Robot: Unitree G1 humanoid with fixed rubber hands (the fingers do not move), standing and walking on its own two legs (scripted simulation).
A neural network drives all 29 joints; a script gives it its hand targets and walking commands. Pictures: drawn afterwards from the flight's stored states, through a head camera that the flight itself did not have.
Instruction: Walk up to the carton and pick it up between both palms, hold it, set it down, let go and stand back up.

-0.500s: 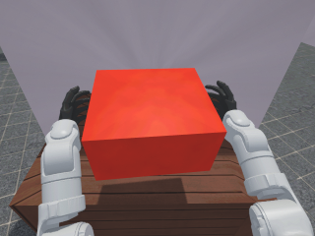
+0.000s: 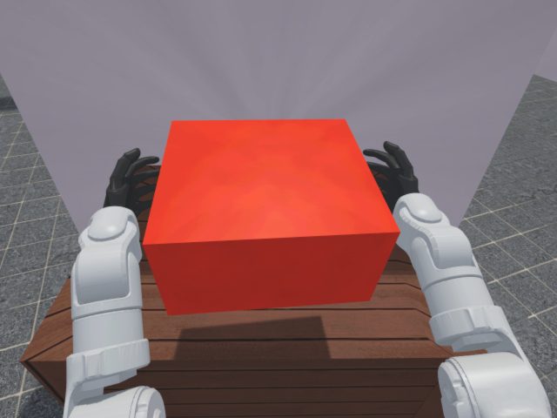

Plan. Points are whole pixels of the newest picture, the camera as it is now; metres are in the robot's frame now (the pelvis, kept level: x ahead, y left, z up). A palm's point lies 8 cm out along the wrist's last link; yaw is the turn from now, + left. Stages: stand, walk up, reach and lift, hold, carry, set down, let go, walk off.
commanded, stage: hold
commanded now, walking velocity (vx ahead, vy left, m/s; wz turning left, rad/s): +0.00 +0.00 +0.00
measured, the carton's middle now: (266, 206) +0.39 +0.01 +0.15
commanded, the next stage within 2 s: none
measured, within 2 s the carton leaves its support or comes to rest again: neither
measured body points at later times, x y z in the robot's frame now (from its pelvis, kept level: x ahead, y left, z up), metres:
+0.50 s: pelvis +0.00 +0.00 +0.00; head -0.05 +0.01 +0.45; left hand +0.36 +0.20 +0.19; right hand +0.37 -0.18 +0.19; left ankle +0.03 +0.12 -0.75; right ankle -0.02 -0.11 -0.75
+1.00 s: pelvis +0.00 +0.00 +0.00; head -0.05 +0.01 +0.45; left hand +0.35 +0.20 +0.19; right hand +0.37 -0.18 +0.19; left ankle +0.03 +0.12 -0.75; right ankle -0.02 -0.11 -0.75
